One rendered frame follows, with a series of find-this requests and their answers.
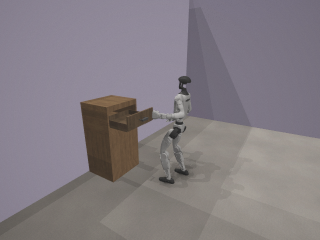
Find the left robot forearm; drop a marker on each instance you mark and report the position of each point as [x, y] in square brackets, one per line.
[171, 116]

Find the right robot upper arm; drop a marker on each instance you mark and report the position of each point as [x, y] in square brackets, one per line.
[189, 106]

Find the handle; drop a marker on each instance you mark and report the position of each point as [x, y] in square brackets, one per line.
[144, 119]

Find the cabinet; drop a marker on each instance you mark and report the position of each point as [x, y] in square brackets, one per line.
[111, 153]

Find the left robot foot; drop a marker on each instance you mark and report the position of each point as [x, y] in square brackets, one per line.
[164, 179]

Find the robot left thigh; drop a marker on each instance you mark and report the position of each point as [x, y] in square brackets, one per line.
[170, 135]

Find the robot left hand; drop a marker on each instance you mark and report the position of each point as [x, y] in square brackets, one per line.
[155, 114]

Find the left robot upper arm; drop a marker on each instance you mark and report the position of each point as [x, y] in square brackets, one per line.
[179, 102]

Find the drawer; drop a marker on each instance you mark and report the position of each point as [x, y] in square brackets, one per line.
[129, 119]

